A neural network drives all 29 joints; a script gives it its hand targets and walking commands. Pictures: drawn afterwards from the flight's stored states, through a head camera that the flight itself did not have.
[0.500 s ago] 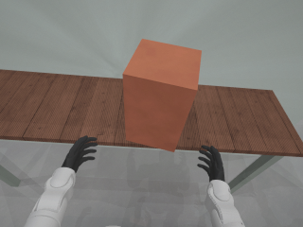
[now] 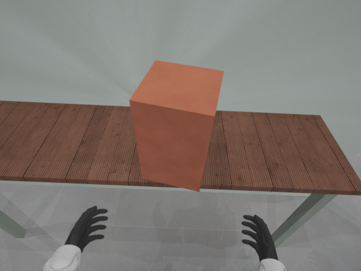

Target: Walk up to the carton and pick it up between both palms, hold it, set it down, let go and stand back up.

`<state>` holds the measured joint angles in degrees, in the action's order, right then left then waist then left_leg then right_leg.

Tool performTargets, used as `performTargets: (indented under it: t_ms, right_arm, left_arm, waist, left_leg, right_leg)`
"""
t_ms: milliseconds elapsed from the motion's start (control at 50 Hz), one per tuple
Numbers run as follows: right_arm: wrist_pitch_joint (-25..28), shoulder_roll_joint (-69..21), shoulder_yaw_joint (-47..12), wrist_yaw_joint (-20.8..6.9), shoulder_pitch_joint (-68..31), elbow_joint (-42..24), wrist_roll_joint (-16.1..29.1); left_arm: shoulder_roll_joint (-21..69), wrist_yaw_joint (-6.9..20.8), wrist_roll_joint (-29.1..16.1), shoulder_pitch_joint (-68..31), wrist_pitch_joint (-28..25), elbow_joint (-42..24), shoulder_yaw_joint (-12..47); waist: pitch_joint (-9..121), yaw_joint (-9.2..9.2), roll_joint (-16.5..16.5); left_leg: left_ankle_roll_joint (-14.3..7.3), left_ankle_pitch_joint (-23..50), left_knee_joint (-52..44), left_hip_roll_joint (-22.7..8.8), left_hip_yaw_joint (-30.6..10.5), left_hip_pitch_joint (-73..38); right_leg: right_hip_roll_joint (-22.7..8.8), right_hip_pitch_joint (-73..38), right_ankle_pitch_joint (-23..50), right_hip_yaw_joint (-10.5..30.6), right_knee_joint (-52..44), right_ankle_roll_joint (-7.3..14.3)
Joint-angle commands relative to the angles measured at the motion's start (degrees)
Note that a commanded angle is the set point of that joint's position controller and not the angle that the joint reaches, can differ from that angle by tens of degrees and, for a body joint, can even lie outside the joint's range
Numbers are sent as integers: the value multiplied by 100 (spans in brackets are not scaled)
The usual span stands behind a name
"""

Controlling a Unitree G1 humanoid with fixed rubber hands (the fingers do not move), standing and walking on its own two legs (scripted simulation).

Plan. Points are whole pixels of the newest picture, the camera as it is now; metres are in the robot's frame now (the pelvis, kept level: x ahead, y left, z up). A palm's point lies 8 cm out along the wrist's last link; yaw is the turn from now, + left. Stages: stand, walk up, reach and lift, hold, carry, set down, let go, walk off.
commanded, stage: set down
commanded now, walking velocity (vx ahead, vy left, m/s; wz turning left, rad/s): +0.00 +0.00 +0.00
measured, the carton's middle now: (178, 130) +0.45 +0.03 +0.04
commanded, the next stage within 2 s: let go in 0.32 s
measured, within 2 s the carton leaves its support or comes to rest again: neither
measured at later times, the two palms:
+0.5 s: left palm (83, 255) +0.15 +0.22 -0.08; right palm (282, 269) +0.16 -0.22 -0.08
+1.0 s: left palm (75, 259) +0.15 +0.24 -0.08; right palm out of the picture +0.14 -0.24 -0.10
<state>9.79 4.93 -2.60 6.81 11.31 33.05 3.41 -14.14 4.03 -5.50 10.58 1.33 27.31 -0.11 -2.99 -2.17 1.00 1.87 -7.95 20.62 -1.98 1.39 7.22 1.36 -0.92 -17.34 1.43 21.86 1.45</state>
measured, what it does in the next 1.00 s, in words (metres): stands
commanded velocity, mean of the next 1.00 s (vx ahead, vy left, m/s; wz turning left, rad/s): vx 0.00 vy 0.00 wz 0.00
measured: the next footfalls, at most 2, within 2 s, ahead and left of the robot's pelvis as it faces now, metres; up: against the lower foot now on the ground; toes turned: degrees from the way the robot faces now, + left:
none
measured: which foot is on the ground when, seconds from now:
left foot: down 0.00-1.00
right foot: down 0.00-1.00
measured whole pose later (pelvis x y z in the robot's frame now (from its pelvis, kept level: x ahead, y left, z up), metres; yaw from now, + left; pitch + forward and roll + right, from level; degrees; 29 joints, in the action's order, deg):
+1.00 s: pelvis +0.01 +0.01 +0.00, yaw +0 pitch -3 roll +0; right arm 5.5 13.4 0.9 0.9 10.5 44.9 -1.4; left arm -11.8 0.5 0.6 13.5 -0.3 34.8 -0.8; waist -1.2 0.0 -0.3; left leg 1.2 -10.7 25.7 -2.1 1.4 12.2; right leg 1.4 2.7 -18.7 1.4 24.2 1.0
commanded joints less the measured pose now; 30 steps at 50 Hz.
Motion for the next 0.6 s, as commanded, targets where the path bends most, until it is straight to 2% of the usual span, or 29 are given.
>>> performTargets:
  t_ms: [0,20,120,180,220,360,440,520,540,580]
  right_arm:
    - [173,476,177,-96,-640,-433,-89]
    - [190,536,163,-147,-620,-436,-67]
    - [213,603,215,-266,-521,-181,-153]
    - [185,772,246,-363,-491,55,-165]
    - [197,868,305,-415,-621,54,-204]
    - [370,1011,354,-544,-582,287,-229]
    - [516,1045,383,-547,-650,276,-280]
    - [531,1105,316,-575,-564,474,-234]
    - [520,1128,324,-554,-603,471,-240]
    - [515,1207,339,-557,-561,557,-225]
  left_arm:
    - [-615,-61,176,-593,-40,-606,-300]
    - [-511,-92,196,-526,-13,-667,-274]
    - [-470,-133,354,-439,60,-487,-291]
    - [-376,-172,531,-294,178,-445,-377]
    - [-331,-205,550,-384,226,-425,-367]
    - [-289,-358,618,-310,166,-521,-369]
    - [-323,-323,568,-347,141,-430,-351]
    - [-224,-298,626,-180,180,-265,-348]
    - [-234,-273,619,-221,197,-229,-353]
    - [-195,-258,661,-190,234,-257,-366]
  waist:
    - [232,36,-101]
    - [233,-5,-122]
    - [121,94,-101]
    - [122,51,-201]
    - [176,72,-116]
    - [518,134,-71]
    - [590,178,94]
    - [549,119,27]
    - [498,169,128]
    - [437,162,107]
  left_leg:
    - [-202,729,75,165,185,-1581]
    - [-180,854,70,144,151,-1675]
    - [-201,844,91,169,170,-1729]
    - [-159,1007,83,170,158,-1895]
    - [-183,893,69,174,178,-1891]
    - [-201,1146,130,155,144,-1991]
    - [-254,1012,135,179,142,-2008]
    - [-242,1205,151,187,123,-2063]
    - [-264,1155,146,197,131,-2080]
    - [-231,1223,142,186,108,-2159]
  right_leg:
    - [-246,2058,1255,-111,-783,-316]
    - [-211,2113,1289,-155,-772,-295]
    - [-235,2210,1413,-156,-812,-315]
    - [-192,2279,1365,-207,-847,-281]
    - [-189,2328,1305,-216,-864,-299]
    - [-169,2224,1907,-221,-720,-358]
    - [-201,2258,2085,-195,-713,-409]
    - [-185,2242,2172,-204,-734,-371]
    - [-190,2256,2201,-194,-763,-392]
    - [-165,2247,2268,-225,-752,-372]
